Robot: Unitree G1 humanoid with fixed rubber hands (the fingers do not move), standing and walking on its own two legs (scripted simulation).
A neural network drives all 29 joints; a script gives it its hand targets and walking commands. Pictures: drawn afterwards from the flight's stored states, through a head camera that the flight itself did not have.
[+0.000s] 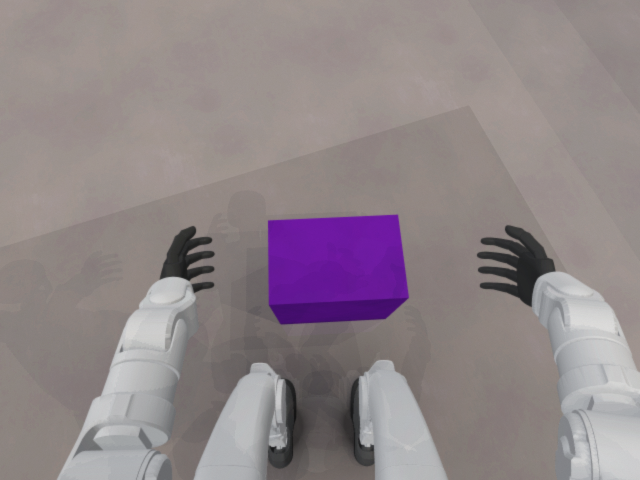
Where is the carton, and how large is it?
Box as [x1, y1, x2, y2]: [268, 215, 408, 323]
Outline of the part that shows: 397,215 268,220 269,305 280,323 385,318 408,297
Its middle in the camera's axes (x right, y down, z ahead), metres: +0.03 +0.08 +0.97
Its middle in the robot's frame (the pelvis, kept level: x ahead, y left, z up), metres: +0.49 -0.04 -0.53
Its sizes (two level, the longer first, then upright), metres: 0.291 0.189 0.290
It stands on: the floor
